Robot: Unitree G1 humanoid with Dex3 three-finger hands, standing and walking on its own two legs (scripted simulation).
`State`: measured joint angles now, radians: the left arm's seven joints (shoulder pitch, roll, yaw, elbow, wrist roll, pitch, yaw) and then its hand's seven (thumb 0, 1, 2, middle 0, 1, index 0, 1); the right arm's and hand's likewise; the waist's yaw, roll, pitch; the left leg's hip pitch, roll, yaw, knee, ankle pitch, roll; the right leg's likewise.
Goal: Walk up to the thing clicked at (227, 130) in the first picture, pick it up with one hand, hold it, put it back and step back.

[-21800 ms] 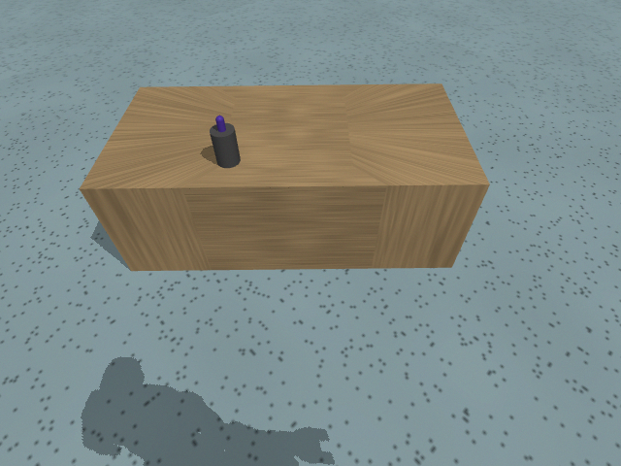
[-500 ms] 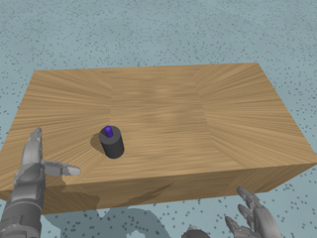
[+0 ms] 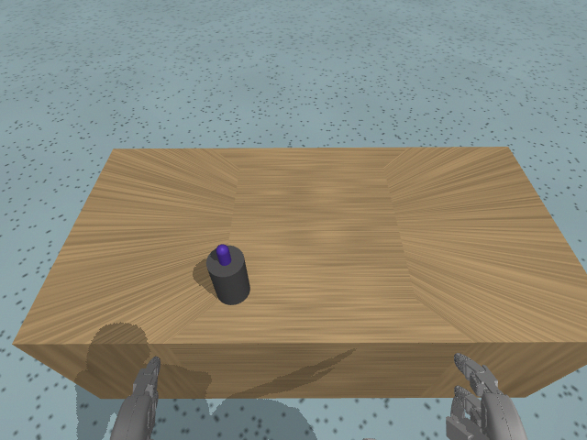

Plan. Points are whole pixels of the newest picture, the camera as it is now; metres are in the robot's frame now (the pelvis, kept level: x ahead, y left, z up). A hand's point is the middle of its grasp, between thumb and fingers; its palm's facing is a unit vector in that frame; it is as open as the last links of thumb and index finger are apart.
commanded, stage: home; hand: left
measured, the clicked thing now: (227, 270) +0.48 +0.18 -0.19
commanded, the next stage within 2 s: stand in 1.90 s
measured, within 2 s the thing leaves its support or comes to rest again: neither
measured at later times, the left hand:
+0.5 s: hand (176, 425) +0.16 +0.18 -0.06, palm faces +0.11 -0.97 -0.24, open 17.5 cm
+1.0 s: hand (173, 412) +0.18 +0.19 -0.06, palm faces +0.10 -0.97 -0.22, open 17.4 cm
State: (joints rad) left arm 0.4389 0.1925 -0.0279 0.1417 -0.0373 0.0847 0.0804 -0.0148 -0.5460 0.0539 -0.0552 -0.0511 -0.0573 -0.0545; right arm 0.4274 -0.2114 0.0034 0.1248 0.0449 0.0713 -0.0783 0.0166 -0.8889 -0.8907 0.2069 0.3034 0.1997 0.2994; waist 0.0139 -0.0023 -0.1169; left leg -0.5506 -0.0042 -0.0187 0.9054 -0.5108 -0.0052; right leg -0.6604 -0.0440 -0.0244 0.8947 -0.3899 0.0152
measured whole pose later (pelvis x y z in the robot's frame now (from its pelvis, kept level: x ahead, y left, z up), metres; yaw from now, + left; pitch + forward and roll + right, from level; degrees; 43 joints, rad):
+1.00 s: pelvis +0.01 +0.01 +0.00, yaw +0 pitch +10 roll +0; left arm 0.44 0.20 -0.01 0.08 -0.03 0.10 0.09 -0.01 -0.53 0.06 -0.05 -0.05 -0.05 -0.05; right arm 0.45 -0.20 0.01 0.13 0.03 0.03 -0.09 0.02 -0.90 -0.90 0.21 0.30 0.20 0.30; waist 0.01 0.00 -0.13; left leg -0.57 -0.01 -0.01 0.93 -0.53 0.00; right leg -0.68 -0.05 -0.02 0.91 -0.40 0.03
